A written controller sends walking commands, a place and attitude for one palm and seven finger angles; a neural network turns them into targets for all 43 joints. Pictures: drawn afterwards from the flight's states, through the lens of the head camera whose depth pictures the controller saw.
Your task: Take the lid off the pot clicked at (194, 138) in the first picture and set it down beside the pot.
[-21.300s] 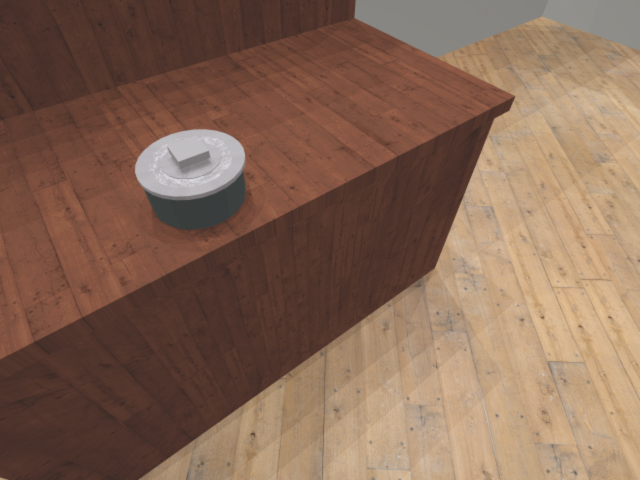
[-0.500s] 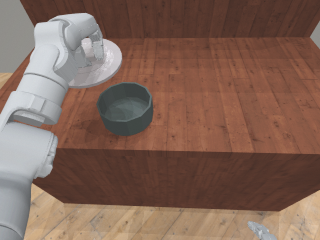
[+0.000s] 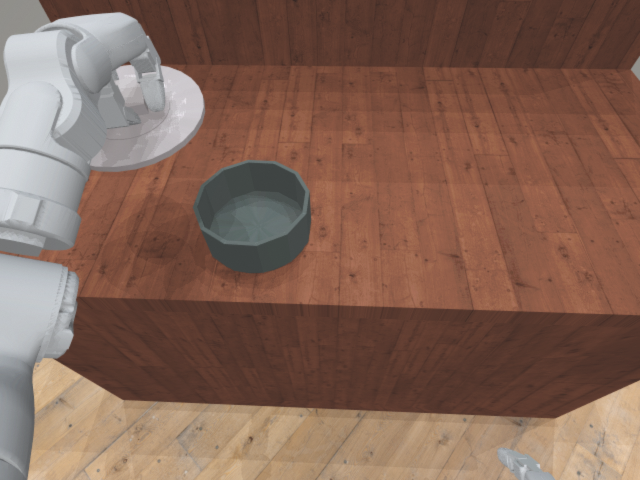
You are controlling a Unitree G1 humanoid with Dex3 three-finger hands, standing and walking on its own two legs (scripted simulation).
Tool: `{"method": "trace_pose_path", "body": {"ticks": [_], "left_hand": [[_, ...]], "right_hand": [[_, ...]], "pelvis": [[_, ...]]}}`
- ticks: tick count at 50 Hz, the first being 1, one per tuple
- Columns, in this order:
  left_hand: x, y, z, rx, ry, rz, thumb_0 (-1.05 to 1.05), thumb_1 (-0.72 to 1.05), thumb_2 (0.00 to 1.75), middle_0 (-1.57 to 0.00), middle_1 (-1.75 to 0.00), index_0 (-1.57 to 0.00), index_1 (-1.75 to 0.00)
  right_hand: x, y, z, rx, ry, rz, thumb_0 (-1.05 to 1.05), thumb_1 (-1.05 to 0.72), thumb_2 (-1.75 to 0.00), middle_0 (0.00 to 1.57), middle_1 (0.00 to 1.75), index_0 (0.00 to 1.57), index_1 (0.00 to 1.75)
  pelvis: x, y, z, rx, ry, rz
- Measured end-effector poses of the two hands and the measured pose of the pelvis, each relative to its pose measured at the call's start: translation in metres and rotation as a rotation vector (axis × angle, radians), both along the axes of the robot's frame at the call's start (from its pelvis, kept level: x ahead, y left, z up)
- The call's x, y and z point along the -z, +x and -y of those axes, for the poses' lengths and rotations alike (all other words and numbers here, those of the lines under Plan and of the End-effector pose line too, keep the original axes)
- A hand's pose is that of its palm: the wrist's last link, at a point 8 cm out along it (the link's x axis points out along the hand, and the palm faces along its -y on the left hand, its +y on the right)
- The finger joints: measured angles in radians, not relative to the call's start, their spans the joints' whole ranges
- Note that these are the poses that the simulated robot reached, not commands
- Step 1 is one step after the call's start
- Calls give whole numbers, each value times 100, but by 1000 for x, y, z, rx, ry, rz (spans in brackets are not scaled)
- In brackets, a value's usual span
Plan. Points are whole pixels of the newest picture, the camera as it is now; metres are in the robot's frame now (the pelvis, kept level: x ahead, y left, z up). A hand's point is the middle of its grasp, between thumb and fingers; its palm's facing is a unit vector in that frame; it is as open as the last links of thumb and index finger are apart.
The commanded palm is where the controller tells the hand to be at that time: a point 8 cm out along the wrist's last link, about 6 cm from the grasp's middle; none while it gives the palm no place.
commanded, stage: move the lid sideways beside the pot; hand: left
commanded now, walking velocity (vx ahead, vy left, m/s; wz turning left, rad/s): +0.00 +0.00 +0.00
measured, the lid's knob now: (121, 98) +0.50 +0.23 +0.20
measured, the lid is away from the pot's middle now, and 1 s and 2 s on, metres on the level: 0.13 0.24 0.24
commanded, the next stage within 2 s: lower the lid onto the table in 1.06 s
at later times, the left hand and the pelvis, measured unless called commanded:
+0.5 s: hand (58, 111) +0.46 +0.28 +0.22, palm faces -0.28 -0.08 -0.96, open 5.8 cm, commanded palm +0.46 +0.29 +0.30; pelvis +0.00 +0.00 +0.00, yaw +1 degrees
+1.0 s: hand (20, 108) +0.47 +0.32 +0.22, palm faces -0.28 -0.11 -0.95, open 5.8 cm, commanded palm +0.47 +0.33 +0.30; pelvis +0.01 +0.00 +0.00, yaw +1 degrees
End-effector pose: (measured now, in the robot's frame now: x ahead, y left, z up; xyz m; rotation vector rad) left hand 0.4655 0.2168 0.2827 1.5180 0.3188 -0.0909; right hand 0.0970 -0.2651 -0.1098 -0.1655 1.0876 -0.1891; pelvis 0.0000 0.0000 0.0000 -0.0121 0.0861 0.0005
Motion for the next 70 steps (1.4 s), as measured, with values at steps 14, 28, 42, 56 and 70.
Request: {"method": "trace_pose_path", "body": {"ticks": [14, 28, 42, 56, 70], "left_hand": [[3, -1, -34, -58, -6, -11, -1, 20, 91, -46, -87, -94, -112], [7, -7, -68, -106, 15, -35, -1, 20, 91, -46, -87, -94, -112], [5, -4, -92, -146, 4, -36, -1, 20, 91, -46, -87, -94, -112], [4, -4, -113, -175, -3, -31, -1, 20, 91, -46, -87, -94, -112], [18, -7, -121, -202, -19, -63, -1, 20, 91, -46, -87, -94, -112]], "right_hand": [[-1, 9, -2, -6, 0, -10, 0, -90, -90, 20, 30, 20, 30], [0, -5, 2, 5, -26, -76, 0, -90, -90, 20, 30, 20, 30], [3, -18, 0, 30, -17, -125, 0, -90, -90, 21, 30, 20, 30], [3, -21, 2, 35, -28, -158, 0, -90, -90, 21, 30, 20, 30], [2, -11, -3, 19, -22, -127, 0, -90, -90, 21, 30, 20, 30]], "pelvis": [[0, 3, -1, -4, -4, -12], [0, 4, -2, -11, -10, -16], [1, 7, -4, -10, -13, -25], [1, 11, -4, -13, -19, -33], [2, 11, -7, -17, -21, -32]]}}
